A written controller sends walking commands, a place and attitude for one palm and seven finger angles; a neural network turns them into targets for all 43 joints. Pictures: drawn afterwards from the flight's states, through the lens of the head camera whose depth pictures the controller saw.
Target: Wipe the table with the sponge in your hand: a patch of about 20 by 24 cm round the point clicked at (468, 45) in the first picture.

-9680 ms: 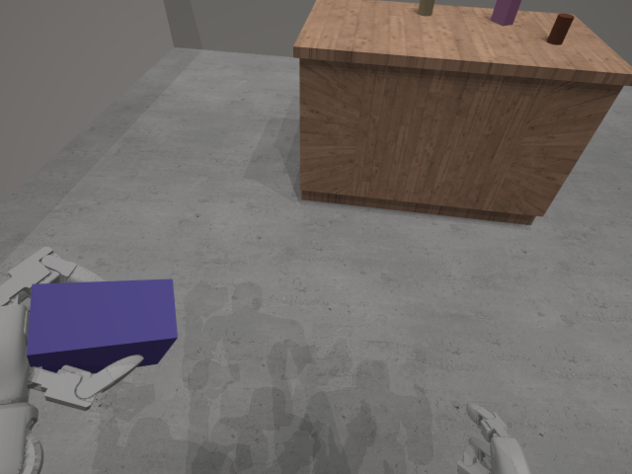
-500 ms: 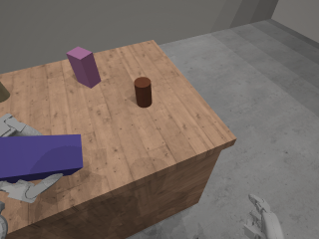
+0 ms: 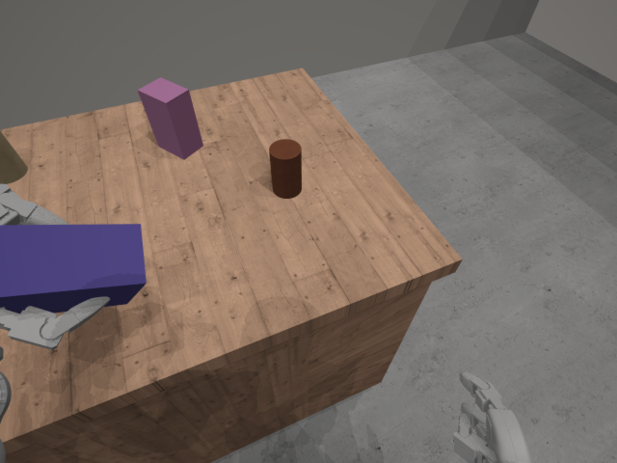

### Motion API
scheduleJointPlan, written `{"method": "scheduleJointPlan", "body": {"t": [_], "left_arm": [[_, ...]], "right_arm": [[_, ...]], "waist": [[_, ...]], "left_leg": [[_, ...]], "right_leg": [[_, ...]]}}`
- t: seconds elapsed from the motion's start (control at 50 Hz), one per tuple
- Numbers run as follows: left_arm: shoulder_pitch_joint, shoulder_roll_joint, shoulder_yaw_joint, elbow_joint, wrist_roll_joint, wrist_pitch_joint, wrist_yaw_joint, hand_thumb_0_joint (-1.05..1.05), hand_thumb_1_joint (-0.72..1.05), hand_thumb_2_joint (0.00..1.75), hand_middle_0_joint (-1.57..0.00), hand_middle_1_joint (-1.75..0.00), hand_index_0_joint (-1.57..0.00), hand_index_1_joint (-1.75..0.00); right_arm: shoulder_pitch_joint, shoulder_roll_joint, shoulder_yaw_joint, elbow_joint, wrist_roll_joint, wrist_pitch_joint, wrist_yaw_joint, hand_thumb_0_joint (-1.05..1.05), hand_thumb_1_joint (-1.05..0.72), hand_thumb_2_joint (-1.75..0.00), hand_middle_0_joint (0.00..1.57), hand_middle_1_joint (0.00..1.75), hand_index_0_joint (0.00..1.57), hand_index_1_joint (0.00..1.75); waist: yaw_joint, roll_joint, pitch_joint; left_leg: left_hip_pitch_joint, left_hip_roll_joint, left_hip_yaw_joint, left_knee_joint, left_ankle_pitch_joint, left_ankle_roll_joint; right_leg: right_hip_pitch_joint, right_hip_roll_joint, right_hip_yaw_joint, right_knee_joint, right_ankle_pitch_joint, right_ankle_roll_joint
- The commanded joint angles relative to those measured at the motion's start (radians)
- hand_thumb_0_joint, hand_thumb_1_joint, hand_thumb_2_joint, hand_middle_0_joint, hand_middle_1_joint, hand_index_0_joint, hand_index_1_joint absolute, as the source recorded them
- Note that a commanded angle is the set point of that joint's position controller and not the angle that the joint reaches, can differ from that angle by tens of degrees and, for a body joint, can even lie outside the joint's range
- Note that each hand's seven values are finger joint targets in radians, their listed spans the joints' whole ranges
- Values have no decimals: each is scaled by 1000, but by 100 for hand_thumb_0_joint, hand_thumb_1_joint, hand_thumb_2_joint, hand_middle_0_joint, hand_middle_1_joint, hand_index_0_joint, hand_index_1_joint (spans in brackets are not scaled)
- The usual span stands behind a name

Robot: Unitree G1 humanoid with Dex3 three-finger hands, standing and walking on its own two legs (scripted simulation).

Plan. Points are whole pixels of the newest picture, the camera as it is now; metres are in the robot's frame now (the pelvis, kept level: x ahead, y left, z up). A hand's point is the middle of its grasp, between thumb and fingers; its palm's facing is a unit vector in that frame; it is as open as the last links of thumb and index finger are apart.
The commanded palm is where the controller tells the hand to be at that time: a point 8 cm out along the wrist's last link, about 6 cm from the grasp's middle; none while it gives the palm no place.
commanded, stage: come to a stop and stand still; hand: left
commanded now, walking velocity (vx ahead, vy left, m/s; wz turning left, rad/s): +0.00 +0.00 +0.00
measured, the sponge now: (91, 270) +0.25 +0.24 +0.17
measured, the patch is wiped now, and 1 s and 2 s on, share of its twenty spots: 0.00 0.00 0.00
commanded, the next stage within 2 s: look again from close up in 1.02 s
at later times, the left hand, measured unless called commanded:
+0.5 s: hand (33, 305) +0.21 +0.28 +0.16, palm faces +0.41 -0.84 -0.36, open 9.8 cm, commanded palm +0.15 +0.32 +0.18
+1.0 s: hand (45, 274) +0.24 +0.29 +0.16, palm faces +0.40 -0.84 -0.37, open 9.8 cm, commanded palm +0.18 +0.32 +0.18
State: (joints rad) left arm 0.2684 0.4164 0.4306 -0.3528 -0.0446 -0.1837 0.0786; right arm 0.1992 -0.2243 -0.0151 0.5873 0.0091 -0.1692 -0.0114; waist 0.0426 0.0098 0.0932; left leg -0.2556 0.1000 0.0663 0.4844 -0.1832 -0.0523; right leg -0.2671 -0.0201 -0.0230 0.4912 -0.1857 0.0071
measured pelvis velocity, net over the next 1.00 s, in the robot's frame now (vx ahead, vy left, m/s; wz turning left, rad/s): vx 0.03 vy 0.04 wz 0.02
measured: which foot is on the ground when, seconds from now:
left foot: down 0.00-1.00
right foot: down 0.00-1.00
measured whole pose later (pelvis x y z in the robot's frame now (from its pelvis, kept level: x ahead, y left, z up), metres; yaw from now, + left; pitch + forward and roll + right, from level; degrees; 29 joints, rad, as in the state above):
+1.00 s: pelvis +0.03 +0.04 +0.00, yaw +1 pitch -2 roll -1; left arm 0.42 0.36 0.36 -0.50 -0.02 -0.20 0.11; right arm 0.17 -0.19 0.00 0.58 0.02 -0.15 -0.02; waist 0.03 -0.04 0.10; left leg -0.23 0.02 0.01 0.49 -0.23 0.00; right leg -0.18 -0.04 0.01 0.40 -0.19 0.06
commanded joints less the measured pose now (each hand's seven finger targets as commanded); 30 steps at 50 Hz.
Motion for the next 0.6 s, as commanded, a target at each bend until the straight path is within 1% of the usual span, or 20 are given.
{"method": "scheduleJointPlan", "body": {"t": [0.0,0.02,0.08,0.1,0.12,0.14,0.18,0.2,0.22,0.26,0.3,0.32,0.34,0.38,0.4,0.42,0.5,0.52,0.54,0.58], "left_arm": [[132,170,53,-275,-19,-69,31,0,10,130,-120,-160,-120,-160],[101,170,62,-291,-16,-76,35,0,10,130,-120,-160,-120,-160],[31,188,97,-284,-11,-92,45,0,10,130,-120,-160,-120,-160],[14,203,108,-287,-8,-96,50,0,10,130,-120,-160,-120,-160],[-23,178,88,-299,0,-107,51,0,10,130,-120,-160,-120,-160],[-33,176,86,-303,5,-113,52,0,10,130,-120,-160,-120,-160],[-25,162,72,-309,13,-122,51,0,10,130,-120,-160,-120,-160],[9,148,59,-309,13,-122,48,0,10,130,-120,-160,-120,-160],[8,134,48,-313,18,-126,48,0,10,130,-120,-160,-120,-160],[33,112,26,-308,22,-127,44,0,10,130,-120,-160,-120,-160],[66,111,30,-288,23,-125,41,0,10,130,-120,-160,-120,-160],[43,91,8,-290,27,-126,39,0,10,130,-120,-160,-120,-160],[30,100,16,-295,27,-125,39,0,10,130,-120,-160,-120,-160],[15,105,23,-289,28,-122,38,0,10,130,-120,-160,-120,-160],[10,122,42,-289,27,-118,41,0,10,130,-120,-160,-120,-160],[-5,87,10,-281,25,-117,37,0,10,130,-120,-160,-120,-160],[-25,119,42,-335,29,-115,43,0,10,130,-120,-160,-120,-160],[-26,92,16,-341,28,-118,42,0,10,130,-120,-160,-120,-160],[-23,100,21,-363,26,-117,42,0,10,130,-120,-160,-120,-160],[14,107,32,-369,22,-116,44,0,10,130,-120,-160,-120,-160]], "right_arm": [[-87,-83,-31,-160,14,-55,-14,0,-90,-90,20,30,20,30],[-71,-86,-32,-166,6,-51,-27,0,-90,-90,20,30,20,30],[-69,-95,-28,-160,5,-53,-49,0,-90,-90,20,30,20,30],[-93,-100,-23,-152,9,-52,-53,0,-90,-90,20,30,20,30],[-80,-108,-31,-155,9,-56,-57,0,-90,-90,20,30,20,30],[-74,-106,-31,-157,13,-62,-55,0,-90,-90,20,30,20,30],[-65,-104,-34,-158,15,-78,-45,0,-90,-90,20,30,20,30],[-80,-97,-27,-153,21,-89,-37,0,-90,-90,20,30,20,30],[-65,-100,-28,-149,15,-93,-33,0,-90,-90,20,30,20,30],[-57,-99,-29,-143,15,-102,-22,0,-90,-90,20,30,20,30],[-58,-97,-27,-126,13,-111,-13,0,-90,-90,20,30,20,30],[-46,-100,-28,-122,7,-110,-13,0,-90,-90,20,30,20,30],[-45,-97,-28,-119,4,-110,-14,0,-90,-90,20,30,20,30],[-36,-94,-28,-108,-2,-107,-13,0,-90,-90,20,30,20,30],[-59,-94,-23,-101,-2,-106,-14,0,-90,-90,20,30,20,30],[-51,-88,-20,-101,-5,-101,-16,0,-90,-90,20,30,20,30],[-87,-84,-19,-109,3,-102,-16,0,-90,-90,20,30,20,30],[-75,-83,-19,-113,1,-99,-16,0,-90,-90,20,30,20,30],[-77,-82,-23,-120,3,-99,-13,0,-90,-90,20,30,20,30],[-75,-80,-27,-125,5,-95,-10,0,-90,-90,20,30,20,30]], "waist": [[3,-165,-183],[-9,-179,-157],[-16,-65,-91],[-17,6,-73],[-18,61,-77],[-12,112,-88],[-4,144,-122],[-5,170,-125],[-8,157,-128],[-6,93,-100],[-10,51,-87],[-17,35,-76],[-18,19,-68],[-22,-27,-84],[-23,-3,-95],[-28,-2,-89],[-18,86,-147],[-19,88,-153],[-16,91,-166],[-13,55,-196]], "left_leg": [[94,-74,8,-11,-131,58],[65,-77,-8,-17,-167,61],[14,-67,-55,-100,-223,65],[-12,-43,-79,-154,-267,73],[-77,-21,-110,-194,-335,89],[-116,-9,-113,-210,-346,98],[-151,-6,-104,-193,-334,101],[-148,-3,-102,-205,-354,103],[-195,-1,-120,-208,-392,105],[-212,-21,-105,-170,-387,95],[-166,-39,-90,-146,-374,83],[-163,-47,-98,-137,-380,80],[-146,-54,-95,-126,-366,75],[-73,-74,-82,-84,-274,68],[-36,-70,-81,-95,-260,66],[-47,-65,-93,-108,-262,67],[-27,-42,-104,-156,-185,70],[-47,-37,-115,-161,-163,73],[-42,-31,-118,-159,-122,73],[-13,-34,-104,-127,-30,70]], "right_leg": [[-35,-81,116,-219,-225,-25],[-55,-91,107,-231,-316,-30],[-68,-49,92,-204,-385,-20],[-55,-22,72,-169,-364,-10],[18,-16,52,-112,-319,-9],[82,-2,41,-61,-239,-9],[163,-1,30,-23,-155,-10],[162,5,18,-14,-146,-6],[194,3,14,-4,-151,-6],[173,0,35,-43,-172,-9],[106,3,51,-102,-223,-8],[81,-1,65,-123,-254,-11],[56,-3,82,-146,-273,-13],[20,-14,110,-185,-253,-20],[3,-9,104,-190,-245,-17],[15,-6,87,-181,-234,-14],[116,14,55,-114,-66,-4],[148,13,36,-95,-27,-2],[173,11,35,-82,21,-3],[193,-1,35,-82,97,-3]]}}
